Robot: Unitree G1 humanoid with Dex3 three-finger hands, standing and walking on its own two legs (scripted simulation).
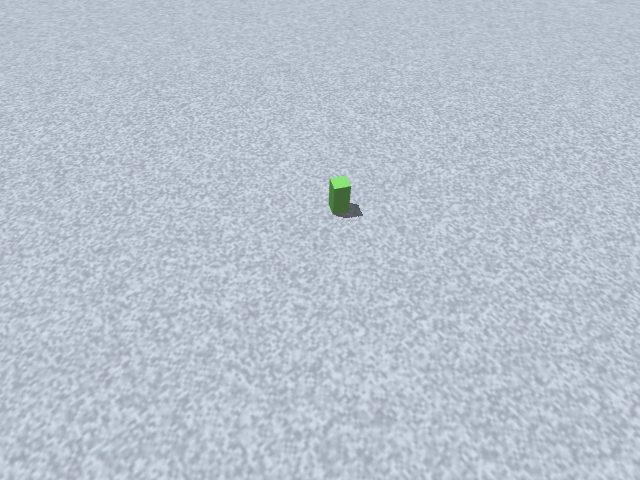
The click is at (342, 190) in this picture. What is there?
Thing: carton on end
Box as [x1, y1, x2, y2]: [329, 176, 350, 214]
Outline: 346,176 330,178 329,205 333,214 348,211 350,185
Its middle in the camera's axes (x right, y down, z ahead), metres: +0.08 -0.20 +1.70
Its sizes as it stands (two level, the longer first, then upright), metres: 0.072 0.068 0.151
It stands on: the floor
